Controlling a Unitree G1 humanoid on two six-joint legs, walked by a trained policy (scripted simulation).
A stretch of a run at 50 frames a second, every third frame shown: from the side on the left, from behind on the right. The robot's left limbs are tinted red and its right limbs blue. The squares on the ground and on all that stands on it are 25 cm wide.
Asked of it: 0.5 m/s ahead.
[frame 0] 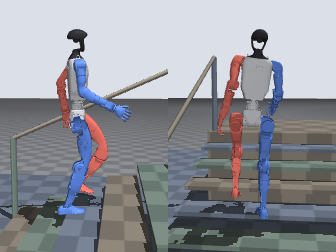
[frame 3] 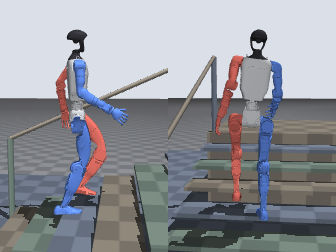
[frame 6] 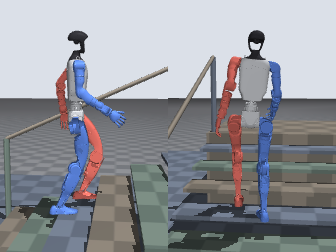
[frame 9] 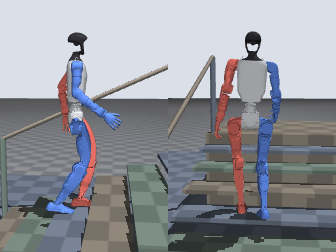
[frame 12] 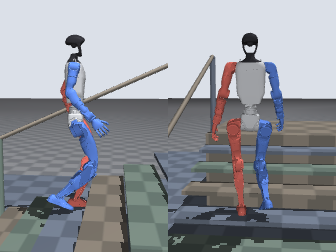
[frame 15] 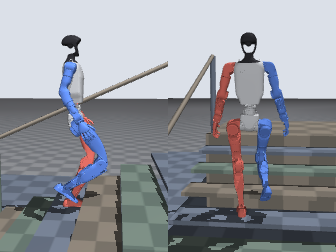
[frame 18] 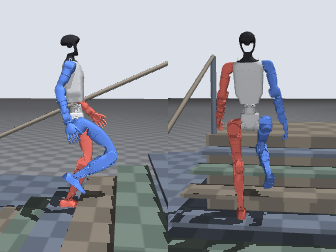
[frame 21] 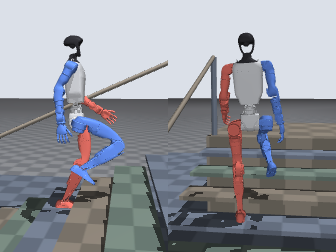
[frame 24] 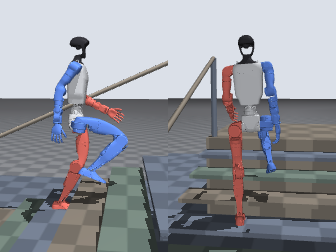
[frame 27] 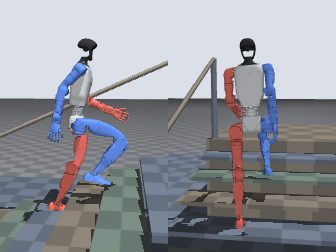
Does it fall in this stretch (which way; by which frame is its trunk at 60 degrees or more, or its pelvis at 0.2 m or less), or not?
no
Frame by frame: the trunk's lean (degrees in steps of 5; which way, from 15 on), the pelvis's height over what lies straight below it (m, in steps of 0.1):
0: 5, 0.8
3: 5, 0.8
6: 5, 0.8
9: 5, 0.8
12: 0, 0.8
15: 5, 0.8
18: 5, 0.8
21: 5, 0.8
24: 5, 0.7
27: 10, 0.7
